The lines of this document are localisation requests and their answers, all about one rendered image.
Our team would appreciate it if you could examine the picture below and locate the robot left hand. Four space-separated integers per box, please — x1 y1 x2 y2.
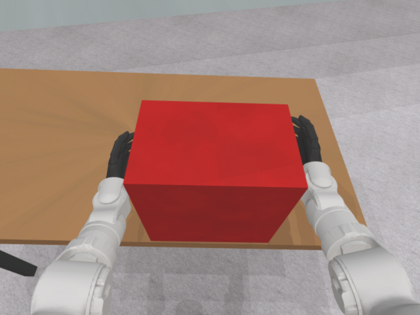
106 131 134 179

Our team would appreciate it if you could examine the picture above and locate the carton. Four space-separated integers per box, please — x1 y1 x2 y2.
123 100 308 243

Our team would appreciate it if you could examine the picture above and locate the left robot forearm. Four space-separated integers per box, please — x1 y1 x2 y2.
31 177 131 315

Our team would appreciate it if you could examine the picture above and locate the table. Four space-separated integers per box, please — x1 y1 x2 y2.
0 68 367 276

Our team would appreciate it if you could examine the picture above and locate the robot left upper arm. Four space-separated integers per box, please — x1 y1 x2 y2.
31 260 113 315

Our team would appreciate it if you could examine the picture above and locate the robot right upper arm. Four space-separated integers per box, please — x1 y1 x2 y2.
328 247 420 315

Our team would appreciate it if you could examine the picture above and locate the robot right hand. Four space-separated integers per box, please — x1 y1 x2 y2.
291 115 322 165

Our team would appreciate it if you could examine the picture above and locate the right robot forearm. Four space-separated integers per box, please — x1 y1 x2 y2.
301 161 415 299

